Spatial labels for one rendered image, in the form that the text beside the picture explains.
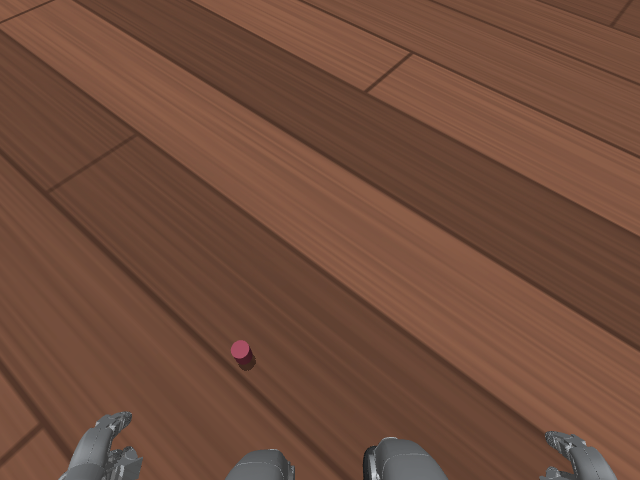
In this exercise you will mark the right robot hand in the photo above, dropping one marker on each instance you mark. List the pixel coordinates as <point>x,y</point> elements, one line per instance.
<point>587,462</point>

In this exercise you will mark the left robot hand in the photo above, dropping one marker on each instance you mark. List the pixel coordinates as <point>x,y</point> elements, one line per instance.
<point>94,447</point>

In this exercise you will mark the left robot arm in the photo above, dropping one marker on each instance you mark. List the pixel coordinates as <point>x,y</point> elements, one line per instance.
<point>87,471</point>

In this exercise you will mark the tin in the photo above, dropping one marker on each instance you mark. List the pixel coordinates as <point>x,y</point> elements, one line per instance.
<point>241,352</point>

